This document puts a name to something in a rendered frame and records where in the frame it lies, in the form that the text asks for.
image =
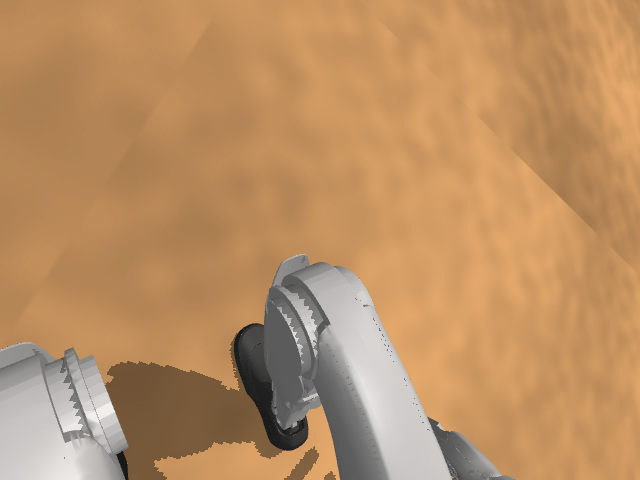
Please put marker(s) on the right robot foot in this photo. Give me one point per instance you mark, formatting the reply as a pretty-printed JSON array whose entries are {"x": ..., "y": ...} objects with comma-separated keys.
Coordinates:
[{"x": 249, "y": 356}]

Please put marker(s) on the right robot hand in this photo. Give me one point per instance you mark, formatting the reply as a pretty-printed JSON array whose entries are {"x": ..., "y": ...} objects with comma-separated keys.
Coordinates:
[{"x": 464, "y": 460}]

